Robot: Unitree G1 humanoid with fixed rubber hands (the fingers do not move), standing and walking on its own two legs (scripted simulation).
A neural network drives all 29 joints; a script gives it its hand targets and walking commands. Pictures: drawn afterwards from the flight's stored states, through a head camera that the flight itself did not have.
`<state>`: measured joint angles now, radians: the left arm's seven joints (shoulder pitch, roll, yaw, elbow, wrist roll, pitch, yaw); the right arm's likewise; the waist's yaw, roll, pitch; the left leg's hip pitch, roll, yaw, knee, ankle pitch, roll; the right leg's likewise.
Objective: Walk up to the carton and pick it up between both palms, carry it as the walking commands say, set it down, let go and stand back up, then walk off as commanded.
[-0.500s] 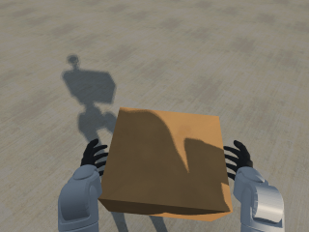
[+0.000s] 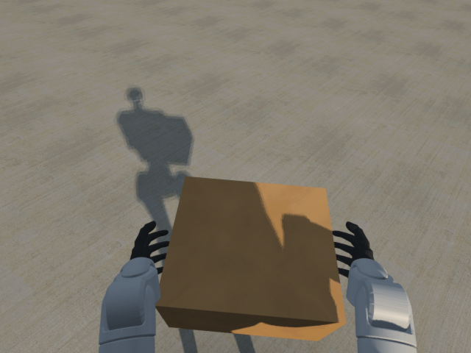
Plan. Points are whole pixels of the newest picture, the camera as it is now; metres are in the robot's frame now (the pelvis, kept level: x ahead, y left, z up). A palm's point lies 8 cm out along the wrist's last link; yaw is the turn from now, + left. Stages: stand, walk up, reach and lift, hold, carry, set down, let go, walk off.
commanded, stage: carry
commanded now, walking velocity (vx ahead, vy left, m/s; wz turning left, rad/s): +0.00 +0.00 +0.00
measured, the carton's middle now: (249, 256) +0.31 +0.00 -0.02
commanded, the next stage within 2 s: none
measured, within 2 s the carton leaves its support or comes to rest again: neither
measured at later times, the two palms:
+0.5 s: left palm (135, 278) +0.23 +0.19 +0.03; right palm (357, 287) +0.23 -0.17 +0.03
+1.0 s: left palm (137, 265) +0.25 +0.19 +0.04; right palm (356, 271) +0.25 -0.17 +0.04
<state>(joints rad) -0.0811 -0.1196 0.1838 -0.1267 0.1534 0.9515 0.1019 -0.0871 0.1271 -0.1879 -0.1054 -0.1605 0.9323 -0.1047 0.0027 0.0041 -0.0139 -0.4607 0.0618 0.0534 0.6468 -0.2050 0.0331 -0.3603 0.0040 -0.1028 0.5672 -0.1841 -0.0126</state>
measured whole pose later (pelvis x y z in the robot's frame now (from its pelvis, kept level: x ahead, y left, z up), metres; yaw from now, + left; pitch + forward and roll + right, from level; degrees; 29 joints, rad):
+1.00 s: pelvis +0.00 +0.01 +0.00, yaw -1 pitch +2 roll -1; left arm 0.02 -0.13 0.17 -0.25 0.01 0.82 0.14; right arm 0.00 0.13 -0.16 -0.29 -0.05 0.86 -0.15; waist 0.01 0.04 0.03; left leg -0.46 0.03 0.12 0.52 -0.09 0.06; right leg -0.35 -0.02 -0.08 0.60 -0.28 -0.01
